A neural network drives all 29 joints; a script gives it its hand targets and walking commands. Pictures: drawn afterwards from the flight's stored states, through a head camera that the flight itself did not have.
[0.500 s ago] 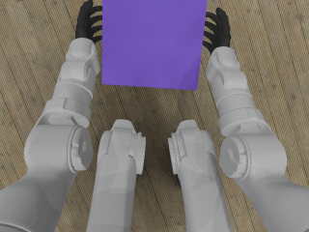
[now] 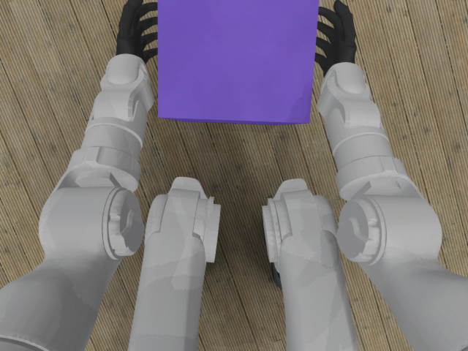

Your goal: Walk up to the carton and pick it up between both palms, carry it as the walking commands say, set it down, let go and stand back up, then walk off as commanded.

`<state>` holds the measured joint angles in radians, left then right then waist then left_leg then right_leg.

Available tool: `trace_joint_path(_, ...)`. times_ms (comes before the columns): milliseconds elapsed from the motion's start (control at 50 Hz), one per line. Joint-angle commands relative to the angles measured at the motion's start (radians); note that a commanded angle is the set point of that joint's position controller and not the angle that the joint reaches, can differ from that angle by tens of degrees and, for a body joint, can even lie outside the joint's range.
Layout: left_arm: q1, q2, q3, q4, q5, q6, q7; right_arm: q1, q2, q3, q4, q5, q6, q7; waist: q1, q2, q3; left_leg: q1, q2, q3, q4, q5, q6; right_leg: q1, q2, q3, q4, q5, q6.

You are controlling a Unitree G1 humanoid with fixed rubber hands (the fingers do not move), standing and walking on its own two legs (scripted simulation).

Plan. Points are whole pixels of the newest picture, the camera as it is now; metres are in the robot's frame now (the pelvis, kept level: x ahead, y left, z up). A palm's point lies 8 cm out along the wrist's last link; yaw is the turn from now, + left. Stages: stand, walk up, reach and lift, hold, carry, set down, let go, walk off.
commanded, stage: set down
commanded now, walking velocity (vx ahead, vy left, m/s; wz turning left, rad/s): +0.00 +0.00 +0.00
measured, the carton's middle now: (234, 64) +0.52 +0.02 -0.24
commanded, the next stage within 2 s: none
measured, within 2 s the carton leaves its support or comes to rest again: neither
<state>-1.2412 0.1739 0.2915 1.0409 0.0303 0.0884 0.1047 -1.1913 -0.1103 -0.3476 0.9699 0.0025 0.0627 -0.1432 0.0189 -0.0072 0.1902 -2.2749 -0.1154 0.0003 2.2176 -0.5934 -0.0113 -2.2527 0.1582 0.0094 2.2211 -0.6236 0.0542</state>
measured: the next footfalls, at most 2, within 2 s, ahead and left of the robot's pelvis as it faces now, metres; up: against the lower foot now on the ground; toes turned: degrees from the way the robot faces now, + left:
none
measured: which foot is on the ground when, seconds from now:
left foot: down 0.00-1.00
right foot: down 0.00-1.00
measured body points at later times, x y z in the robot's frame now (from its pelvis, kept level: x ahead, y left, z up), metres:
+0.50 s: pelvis +0.00 +0.00 -0.01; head +0.33 +0.01 +0.29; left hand +0.51 +0.17 -0.16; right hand +0.52 -0.14 -0.16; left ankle +0.10 +0.11 -0.33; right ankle +0.10 -0.11 -0.33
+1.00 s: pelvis -0.02 +0.00 +0.00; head +0.33 +0.01 +0.28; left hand +0.49 +0.20 -0.18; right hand +0.48 -0.18 -0.18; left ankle +0.10 +0.10 -0.33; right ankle +0.10 -0.11 -0.33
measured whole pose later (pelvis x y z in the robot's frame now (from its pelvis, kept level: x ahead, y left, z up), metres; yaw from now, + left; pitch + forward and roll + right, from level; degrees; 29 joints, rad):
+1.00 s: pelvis -0.02 +0.00 +0.00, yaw -1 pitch +35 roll -1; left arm -1.20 0.35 0.11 1.02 -0.20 0.01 0.10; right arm -1.17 -0.29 -0.08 1.00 0.25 0.01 -0.13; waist 0.01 -0.02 0.31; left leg -2.27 -0.05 0.03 2.20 -0.54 0.02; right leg -2.26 0.09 -0.02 2.20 -0.55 0.02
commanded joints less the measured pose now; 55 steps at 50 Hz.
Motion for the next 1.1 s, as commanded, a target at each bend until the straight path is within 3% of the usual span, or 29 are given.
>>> trace_joint_path(0, -0.373, -0.835, -0.332, -0.008, -0.018, 0.002, -0.221, -0.454, 0.816, 0.333, -0.015, 0.000, 0.015, 0.244, -0.004, 0.016, -0.840, 0.476, -0.017, -0.009, -0.206, 0.339, 0.017, 0.275, 0.010, -0.062, -0.165, 0.294, -0.018)
trace_joint_path(20, -0.416, -0.790, -0.328, -0.021, -0.010, -0.006, -0.219, -0.458, 0.852, 0.356, -0.003, 0.019, 0.021, 0.249, 0.048, 0.006, -0.870, 0.481, -0.027, 0.013, -0.206, 0.377, 0.023, 0.336, 0.018, -0.050, -0.181, 0.343, -0.020)
trace_joint_path(80, -0.360, -0.845, -0.303, 0.013, -0.020, -0.004, -0.220, -0.452, 0.764, 0.336, 0.007, 0.003, 0.016, 0.239, -0.029, -0.010, -0.871, 0.477, -0.015, -0.012, -0.195, 0.320, 0.030, 0.296, 0.011, -0.071, -0.160, 0.301, -0.015)
trace_joint_path(100, -0.357, -0.784, -0.296, 0.006, 0.011, -0.006, -0.225, -0.343, 0.812, 0.319, 0.074, -0.004, 0.028, 0.238, 0.037, 0.020, -0.871, 0.454, -0.014, 0.047, -0.197, 0.340, 0.009, 0.361, 0.023, -0.039, -0.189, 0.320, -0.032)
trace_joint_path(120, -0.365, -0.809, -0.317, 0.003, -0.034, -0.016, -0.219, -0.403, 0.772, 0.327, 0.029, -0.002, 0.013, 0.224, -0.040, -0.016, -0.885, 0.437, -0.009, 0.003, -0.178, 0.293, 0.017, 0.345, 0.003, -0.064, -0.154, 0.299, -0.016)
trace_joint_path(140, -0.427, -0.738, -0.335, -0.055, -0.029, -0.022, -0.216, -0.393, 0.810, 0.331, 0.037, 0.008, 0.015, 0.236, 0.017, 0.013, -0.849, 0.436, -0.013, 0.020, -0.185, 0.340, 0.013, 0.344, 0.008, -0.021, -0.171, 0.334, -0.024)
trace_joint_path(240, -0.294, -0.728, -0.322, 0.050, -0.004, -0.014, -0.216, -0.349, 0.754, 0.322, 0.077, -0.011, 0.016, 0.235, -0.011, 0.011, -0.824, 0.511, 0.003, -0.003, -0.194, 0.338, 0.015, 0.308, 0.008, -0.058, -0.160, 0.296, -0.013)
trace_joint_path(260, -0.361, -0.741, -0.289, 0.021, -0.010, -0.019, -0.207, -0.429, 0.780, 0.340, 0.031, 0.005, 0.015, 0.242, 0.057, 0.022, -0.837, 0.464, -0.020, 0.034, -0.190, 0.318, 0.026, 0.287, 0.012, -0.043, -0.175, 0.272, -0.028)
trace_joint_path(420, -0.306, -0.580, -0.288, 0.044, -0.056, -0.052, -0.172, -0.310, 0.563, 0.289, 0.065, -0.010, -0.024, 0.187, -0.012, 0.030, -0.887, 0.460, 0.008, 0.011, -0.161, 0.334, 0.007, 0.373, -0.001, -0.029, -0.142, 0.339, -0.022)
trace_joint_path(460, -0.238, -0.452, -0.243, 0.039, -0.038, -0.072, -0.140, -0.299, 0.486, 0.306, 0.050, 0.007, -0.040, 0.156, 0.043, 0.015, -0.895, 0.434, 0.013, 0.041, -0.164, 0.346, -0.003, 0.430, -0.007, -0.023, -0.157, 0.354, -0.008)
trace_joint_path(500, -0.269, -0.275, -0.210, 0.005, -0.061, -0.096, -0.113, -0.277, 0.387, 0.267, 0.103, 0.028, -0.035, 0.128, 0.014, -0.041, -0.896, 0.409, 0.028, 0.019, -0.172, 0.287, 0.026, 0.412, -0.016, -0.030, -0.152, 0.319, -0.006)
trace_joint_path(520, -0.141, -0.187, -0.188, 0.033, -0.038, -0.103, -0.089, -0.158, 0.285, 0.222, 0.146, 0.010, -0.043, 0.116, 0.058, 0.041, -0.873, 0.483, 0.024, 0.036, -0.187, 0.307, -0.002, 0.374, -0.016, -0.037, -0.161, 0.290, 0.000)
trace_joint_path(540, -0.131, -0.085, -0.191, 0.009, -0.079, -0.107, -0.067, -0.170, 0.113, 0.204, 0.082, 0.039, -0.061, 0.087, -0.019, -0.004, -0.868, 0.438, 0.043, 0.010, -0.192, 0.314, 0.000, 0.408, -0.028, -0.028, -0.164, 0.332, -0.003)
trace_joint_path(580, -0.055, 0.142, -0.164, 0.039, -0.093, -0.130, 0.000, -0.103, -0.080, 0.223, 0.096, 0.086, -0.080, 0.033, 0.054, 0.005, -0.900, 0.487, 0.057, 0.025, -0.188, 0.340, -0.009, 0.424, -0.049, -0.017, -0.170, 0.354, 0.007)
trace_joint_path(600, -0.098, 0.144, -0.174, -0.021, -0.109, -0.137, 0.011, -0.087, -0.128, 0.213, 0.062, 0.126, -0.092, 0.007, 0.041, 0.088, -0.933, 0.540, 0.061, 0.025, -0.196, 0.356, -0.019, 0.416, -0.049, 0.000, -0.184, 0.355, -0.001)
trace_joint_path(620, -0.088, 0.224, -0.149, -0.037, -0.142, -0.150, 0.024, -0.057, -0.154, 0.216, 0.052, 0.135, -0.102, -0.011, 0.008, -0.002, -0.981, 0.537, 0.057, 0.003, -0.211, 0.356, -0.001, 0.460, -0.055, -0.028, -0.172, 0.361, 0.001)
trace_joint_path(700, -0.159, 0.185, -0.175, -0.154, -0.184, -0.155, 0.015, -0.149, -0.139, 0.304, -0.055, 0.217, -0.119, 0.001, 0.026, 0.004, -1.016, 0.585, 0.063, -0.005, -0.195, 0.386, 0.007, 0.445, -0.076, -0.012, -0.188, 0.362, -0.015)
trace_joint_path(740, -0.207, 0.175, -0.232, -0.240, -0.221, -0.149, 0.007, -0.138, -0.190, 0.257, -0.122, 0.209, -0.124, -0.004, -0.050, 0.052, -1.053, 0.725, 0.076, -0.035, -0.204, 0.451, -0.003, 0.360, -0.093, -0.038, -0.190, 0.370, -0.024)
trace_joint_path(760, -0.145, 0.254, -0.193, -0.166, -0.203, -0.161, 0.007, -0.179, -0.211, 0.255, -0.144, 0.232, -0.126, -0.005, 0.010, 0.068, -1.100, 0.716, 0.078, -0.015, -0.192, 0.436, -0.009, 0.443, -0.091, -0.017, -0.195, 0.367, -0.022)
trace_joint_path(780, -0.259, 0.235, -0.197, -0.296, -0.248, -0.153, 0.002, -0.205, -0.172, 0.277, -0.177, 0.235, -0.113, -0.004, -0.035, -0.001, -1.118, 0.687, 0.074, -0.027, -0.217, 0.420, 0.009, 0.477, -0.100, -0.031, -0.198, 0.369, -0.019)
trace_joint_path(820, -0.255, 0.280, -0.176, -0.284, -0.248, -0.144, 0.000, -0.193, -0.191, 0.287, -0.116, 0.273, -0.100, 0.006, 0.024, 0.048, -1.162, 0.711, 0.090, -0.009, -0.206, 0.349, 0.001, 0.532, -0.116, -0.014, -0.188, 0.314, -0.033)
trace_joint_path(900, -0.233, 0.298, -0.171, -0.132, -0.239, -0.094, -0.007, -0.208, -0.270, 0.246, -0.075, 0.226, -0.071, 0.014, 0.000, 0.011, -1.054, 0.686, 0.106, -0.013, -0.233, 0.191, 0.001, 0.479, -0.124, -0.044, -0.215, 0.155, -0.027)
trace_joint_path(920, -0.208, 0.357, -0.137, -0.122, -0.200, -0.108, -0.002, -0.234, -0.299, 0.250, -0.079, 0.239, -0.075, 0.015, 0.085, 0.060, -0.949, 0.580, 0.096, 0.012, -0.231, 0.163, -0.014, 0.411, -0.130, -0.038, -0.197, 0.119, -0.027)
trace_joint_path(940, -0.229, 0.296, -0.193, -0.107, -0.241, -0.105, -0.016, -0.212, -0.248, 0.263, -0.047, 0.263, -0.077, 0.021, 0.010, 0.047, -0.960, 0.658, 0.110, -0.017, -0.240, 0.200, 0.012, 0.409, -0.112, -0.058, -0.200, 0.168, -0.017)
trace_joint_path(960, -0.271, 0.376, -0.156, -0.181, -0.216, -0.113, -0.006, -0.300, -0.299, 0.286, -0.132, 0.304, -0.078, 0.030, 0.120, 0.123, -1.067, 0.685, 0.112, 0.010, -0.219, 0.253, -0.002, 0.455, -0.122, -0.031, -0.184, 0.189, -0.026)
trace_joint_path(980, -0.196, 0.356, -0.157, -0.123, -0.233, -0.117, -0.003, -0.177, -0.291, 0.278, -0.029, 0.256, -0.078, 0.023, 0.044, 0.028, -1.051, 0.655, 0.108, -0.002, -0.223, 0.215, 0.003, 0.455, -0.120, -0.039, -0.187, 0.173, -0.031)
trace_joint_path(1000, -0.169, 0.317, -0.164, 0.001, -0.241, -0.097, -0.008, -0.178, -0.340, 0.252, 0.013, 0.265, -0.082, 0.021, 0.007, 0.071, -0.990, 0.621, 0.114, -0.005, -0.229, 0.168, -0.004, 0.472, -0.114, -0.041, -0.204, 0.148, -0.040)
trace_joint_path(1020, -0.190, 0.332, -0.149, -0.037, -0.251, -0.100, -0.012, -0.225, -0.312, 0.261, -0.051, 0.241, -0.088, 0.023, -0.004, -0.033, -1.013, 0.620, 0.097, -0.026, -0.222, 0.212, 0.013, 0.457, -0.118, -0.042, -0.190, 0.190, -0.013)
trace_joint_path(1080, -0.129, 0.262, -0.223, -0.030, -0.277, -0.098, -0.032, -0.192, -0.324, 0.266, -0.063, 0.233, -0.095, 0.017, -0.016, 0.011, -1.113, 0.695, 0.100, -0.017, -0.189, 0.334, -0.005, 0.530, -0.103, -0.043, -0.171, 0.286, -0.014)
